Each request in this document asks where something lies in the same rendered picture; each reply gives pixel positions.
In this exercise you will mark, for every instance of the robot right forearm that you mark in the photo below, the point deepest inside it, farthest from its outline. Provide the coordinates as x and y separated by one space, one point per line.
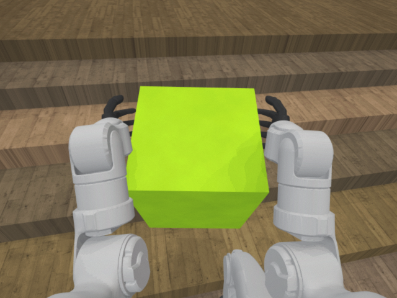
304 159

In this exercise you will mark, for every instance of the robot right thigh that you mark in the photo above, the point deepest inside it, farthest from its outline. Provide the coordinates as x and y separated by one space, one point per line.
245 274

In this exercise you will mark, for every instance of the robot left hand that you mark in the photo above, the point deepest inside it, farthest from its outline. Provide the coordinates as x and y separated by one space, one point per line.
111 105

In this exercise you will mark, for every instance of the carton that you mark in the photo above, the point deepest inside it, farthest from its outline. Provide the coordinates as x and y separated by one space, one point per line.
197 159

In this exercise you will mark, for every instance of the robot right hand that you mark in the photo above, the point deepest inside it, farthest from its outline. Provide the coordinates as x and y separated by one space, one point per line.
280 114

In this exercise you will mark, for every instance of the robot left upper arm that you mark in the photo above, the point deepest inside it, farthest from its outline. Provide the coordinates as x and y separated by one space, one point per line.
113 266

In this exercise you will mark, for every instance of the robot right upper arm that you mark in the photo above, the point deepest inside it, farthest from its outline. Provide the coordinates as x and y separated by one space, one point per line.
306 270

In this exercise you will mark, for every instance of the robot left forearm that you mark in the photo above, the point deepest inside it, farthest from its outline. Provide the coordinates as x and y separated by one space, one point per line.
97 155

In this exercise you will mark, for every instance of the robot right shin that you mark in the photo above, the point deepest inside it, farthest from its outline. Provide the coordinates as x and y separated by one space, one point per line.
229 292

